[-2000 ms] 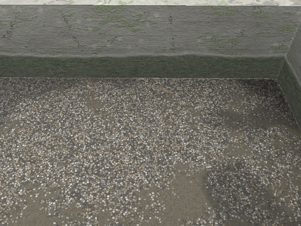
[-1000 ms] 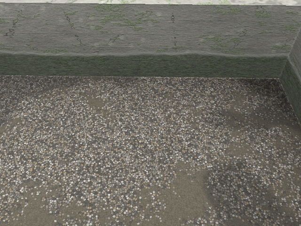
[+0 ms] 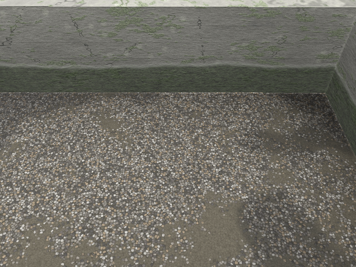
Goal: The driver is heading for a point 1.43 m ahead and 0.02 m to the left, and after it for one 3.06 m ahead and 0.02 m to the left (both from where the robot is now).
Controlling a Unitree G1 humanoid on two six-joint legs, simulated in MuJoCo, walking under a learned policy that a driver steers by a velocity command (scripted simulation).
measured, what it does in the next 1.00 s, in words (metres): stands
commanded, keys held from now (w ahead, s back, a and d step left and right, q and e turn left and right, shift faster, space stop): w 1.00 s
